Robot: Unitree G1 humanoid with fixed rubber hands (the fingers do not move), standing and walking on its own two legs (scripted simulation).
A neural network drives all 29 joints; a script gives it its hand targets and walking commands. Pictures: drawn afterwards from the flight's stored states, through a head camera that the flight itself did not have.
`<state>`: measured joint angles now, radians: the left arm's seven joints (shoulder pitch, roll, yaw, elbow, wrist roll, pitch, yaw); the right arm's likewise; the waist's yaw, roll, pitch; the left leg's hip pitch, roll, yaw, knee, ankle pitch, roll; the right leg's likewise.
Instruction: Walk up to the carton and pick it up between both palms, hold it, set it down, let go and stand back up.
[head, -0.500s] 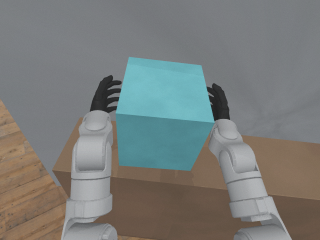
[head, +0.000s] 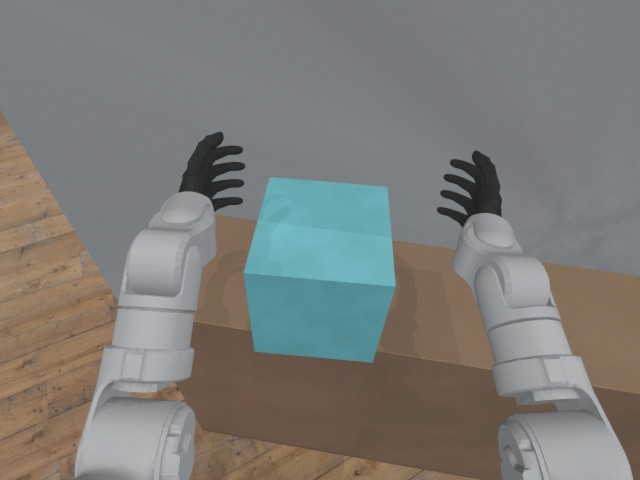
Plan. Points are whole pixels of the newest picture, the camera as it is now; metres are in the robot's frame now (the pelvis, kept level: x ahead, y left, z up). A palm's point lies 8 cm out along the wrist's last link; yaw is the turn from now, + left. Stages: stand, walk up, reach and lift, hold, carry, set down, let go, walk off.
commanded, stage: set down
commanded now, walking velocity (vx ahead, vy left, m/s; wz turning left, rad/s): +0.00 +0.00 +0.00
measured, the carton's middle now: (320, 269) +0.41 +0.02 +0.00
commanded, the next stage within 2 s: none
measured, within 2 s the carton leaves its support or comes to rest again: neither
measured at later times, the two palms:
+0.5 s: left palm (219, 203) +0.40 +0.15 +0.14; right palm (467, 223) +0.39 -0.15 +0.13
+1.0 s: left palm (227, 206) +0.42 +0.15 +0.11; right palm (454, 228) +0.41 -0.15 +0.11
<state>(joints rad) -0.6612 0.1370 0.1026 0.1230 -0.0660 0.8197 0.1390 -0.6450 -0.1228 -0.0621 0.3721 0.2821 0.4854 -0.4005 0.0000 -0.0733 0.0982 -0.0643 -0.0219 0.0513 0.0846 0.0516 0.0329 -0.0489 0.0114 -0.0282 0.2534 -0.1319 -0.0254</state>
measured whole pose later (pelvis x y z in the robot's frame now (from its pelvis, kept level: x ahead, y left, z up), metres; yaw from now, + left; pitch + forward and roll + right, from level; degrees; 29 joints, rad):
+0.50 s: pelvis +0.03 +0.00 +0.00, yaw -1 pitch +1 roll +0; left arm -0.48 0.09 0.11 -0.08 -0.02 0.81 0.07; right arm -0.48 -0.06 0.00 0.14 0.21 0.52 -0.32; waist -0.04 -0.08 0.02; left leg -0.09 -0.01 0.06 0.01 0.06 0.02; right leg -0.07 0.02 -0.02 0.15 -0.11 -0.03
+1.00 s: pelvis +0.05 +0.00 +0.00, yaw +0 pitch +4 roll +0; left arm -0.46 0.05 0.12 0.03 0.02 0.63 0.09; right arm -0.43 -0.03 0.02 0.20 0.15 0.39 -0.30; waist -0.04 -0.07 0.01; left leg -0.09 -0.02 0.05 -0.03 0.06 0.02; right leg -0.07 0.02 -0.02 0.11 -0.11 -0.03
